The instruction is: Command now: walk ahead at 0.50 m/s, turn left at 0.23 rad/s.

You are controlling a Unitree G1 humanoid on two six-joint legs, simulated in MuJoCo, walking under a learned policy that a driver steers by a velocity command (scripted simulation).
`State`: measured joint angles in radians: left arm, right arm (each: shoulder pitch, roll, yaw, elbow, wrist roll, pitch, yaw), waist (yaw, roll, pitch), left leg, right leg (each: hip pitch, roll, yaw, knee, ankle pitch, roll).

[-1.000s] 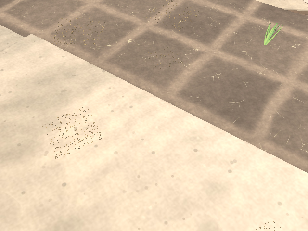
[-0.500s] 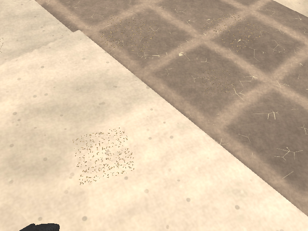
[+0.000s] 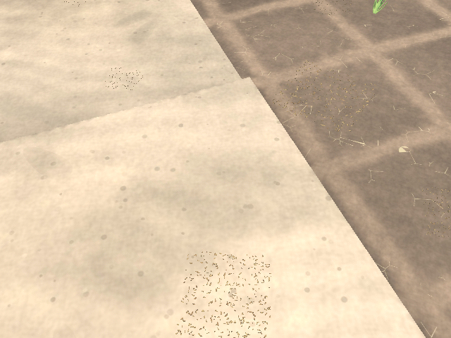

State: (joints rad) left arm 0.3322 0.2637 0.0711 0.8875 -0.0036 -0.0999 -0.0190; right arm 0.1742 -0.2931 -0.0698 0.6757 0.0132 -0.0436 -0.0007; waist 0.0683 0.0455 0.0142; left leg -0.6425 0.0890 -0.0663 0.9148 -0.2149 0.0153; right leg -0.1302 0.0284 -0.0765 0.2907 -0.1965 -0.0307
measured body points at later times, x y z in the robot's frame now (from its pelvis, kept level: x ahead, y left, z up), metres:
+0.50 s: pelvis +0.16 +0.04 -0.01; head +0.19 +0.03 +0.44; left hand +0.33 +0.30 -0.12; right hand +0.25 -0.26 -0.11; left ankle +0.23 +0.15 -0.75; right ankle +0.18 -0.10 -0.70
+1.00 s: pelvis +0.18 +0.01 -0.01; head +0.21 -0.02 +0.44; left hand +0.46 +0.19 -0.09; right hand +0.20 -0.32 -0.12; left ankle +0.27 +0.14 -0.72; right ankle +0.17 -0.09 -0.75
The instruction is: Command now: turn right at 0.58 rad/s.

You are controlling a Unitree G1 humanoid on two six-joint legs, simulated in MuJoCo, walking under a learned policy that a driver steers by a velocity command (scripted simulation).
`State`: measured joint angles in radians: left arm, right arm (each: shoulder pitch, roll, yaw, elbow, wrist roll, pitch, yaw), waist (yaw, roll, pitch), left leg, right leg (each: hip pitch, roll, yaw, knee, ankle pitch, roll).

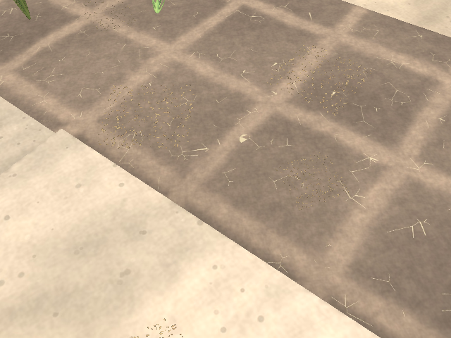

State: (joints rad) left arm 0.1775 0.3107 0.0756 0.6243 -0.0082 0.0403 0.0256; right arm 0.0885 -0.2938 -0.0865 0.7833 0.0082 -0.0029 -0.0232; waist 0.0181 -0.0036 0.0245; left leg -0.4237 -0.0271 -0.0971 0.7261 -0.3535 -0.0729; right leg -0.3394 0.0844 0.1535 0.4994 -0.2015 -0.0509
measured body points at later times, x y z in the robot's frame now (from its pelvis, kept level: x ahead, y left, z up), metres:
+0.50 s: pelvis -0.01 +0.00 -0.01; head +0.02 -0.02 +0.44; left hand +0.22 +0.22 -0.09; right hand +0.05 -0.30 -0.12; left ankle +0.02 +0.15 -0.74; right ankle -0.03 -0.12 -0.74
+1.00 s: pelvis -0.01 +0.00 +0.00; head +0.00 +0.00 +0.45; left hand +0.18 +0.22 -0.12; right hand +0.02 -0.28 -0.13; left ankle +0.01 +0.13 -0.74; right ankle -0.04 -0.12 -0.74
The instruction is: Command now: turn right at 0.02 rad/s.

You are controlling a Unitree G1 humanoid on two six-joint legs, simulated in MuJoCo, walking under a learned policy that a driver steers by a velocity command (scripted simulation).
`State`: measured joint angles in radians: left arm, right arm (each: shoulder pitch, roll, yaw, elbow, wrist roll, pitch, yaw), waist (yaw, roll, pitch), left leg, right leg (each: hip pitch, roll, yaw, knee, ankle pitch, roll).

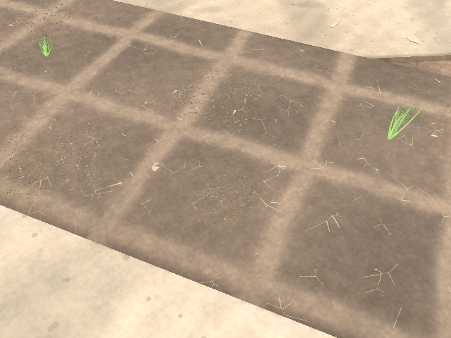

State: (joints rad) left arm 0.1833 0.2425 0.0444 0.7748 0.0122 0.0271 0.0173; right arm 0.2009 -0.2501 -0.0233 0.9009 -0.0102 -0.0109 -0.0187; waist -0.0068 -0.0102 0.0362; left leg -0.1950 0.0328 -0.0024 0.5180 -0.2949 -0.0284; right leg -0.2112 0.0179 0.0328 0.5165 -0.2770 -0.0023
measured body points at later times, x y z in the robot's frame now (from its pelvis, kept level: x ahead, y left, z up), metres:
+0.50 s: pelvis +0.00 +0.01 +0.00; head +0.01 +0.01 +0.45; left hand +0.07 +0.27 -0.14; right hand +0.06 -0.25 -0.14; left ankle -0.01 +0.14 -0.74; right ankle +0.00 -0.12 -0.74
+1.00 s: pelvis +0.00 +0.01 +0.00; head +0.01 +0.01 +0.45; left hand +0.02 +0.26 -0.15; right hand +0.02 -0.23 -0.15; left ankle -0.01 +0.14 -0.74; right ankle +0.00 -0.12 -0.74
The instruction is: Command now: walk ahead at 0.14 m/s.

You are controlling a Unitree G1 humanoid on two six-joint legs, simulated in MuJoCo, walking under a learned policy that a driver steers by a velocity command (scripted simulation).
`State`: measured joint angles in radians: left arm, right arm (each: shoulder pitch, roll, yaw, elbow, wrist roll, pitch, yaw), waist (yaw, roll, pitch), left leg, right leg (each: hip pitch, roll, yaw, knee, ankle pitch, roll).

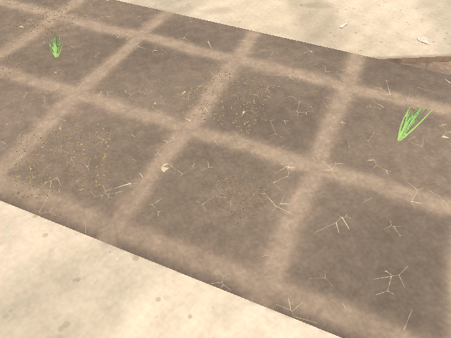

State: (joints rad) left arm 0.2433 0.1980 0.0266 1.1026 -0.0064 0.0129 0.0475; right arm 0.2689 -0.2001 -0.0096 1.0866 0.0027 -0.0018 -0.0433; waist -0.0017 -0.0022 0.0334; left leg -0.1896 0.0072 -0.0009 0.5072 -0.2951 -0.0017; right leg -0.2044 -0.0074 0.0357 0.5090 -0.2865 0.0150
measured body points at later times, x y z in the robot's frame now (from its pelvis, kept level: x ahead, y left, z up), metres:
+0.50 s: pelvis +0.15 -0.02 +0.00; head +0.18 -0.03 +0.45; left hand +0.03 +0.20 -0.13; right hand +0.34 -0.25 -0.12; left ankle +0.32 +0.12 -0.69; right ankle +0.01 -0.12 -0.74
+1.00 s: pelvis +0.44 +0.03 +0.01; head +0.45 +0.03 +0.46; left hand +0.61 +0.28 -0.10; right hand +0.41 -0.23 -0.13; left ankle +0.39 +0.11 -0.74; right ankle +0.61 -0.15 -0.68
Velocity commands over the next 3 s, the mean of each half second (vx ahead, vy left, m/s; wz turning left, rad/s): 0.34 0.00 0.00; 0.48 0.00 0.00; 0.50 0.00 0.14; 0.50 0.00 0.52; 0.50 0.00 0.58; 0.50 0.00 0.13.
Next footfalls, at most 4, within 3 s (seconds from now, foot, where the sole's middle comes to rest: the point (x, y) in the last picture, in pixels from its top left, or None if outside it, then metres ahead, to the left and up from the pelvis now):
0.62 left None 0.43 0.11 -0.77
1.24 right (277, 276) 0.76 -0.15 -0.85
1.74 left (205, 209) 1.04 0.11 -0.85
2.22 right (228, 150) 1.36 0.02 -0.85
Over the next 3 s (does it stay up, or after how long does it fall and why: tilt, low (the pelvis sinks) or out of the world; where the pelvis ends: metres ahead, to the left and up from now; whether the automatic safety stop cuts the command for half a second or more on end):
stays up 1.44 0.32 -0.07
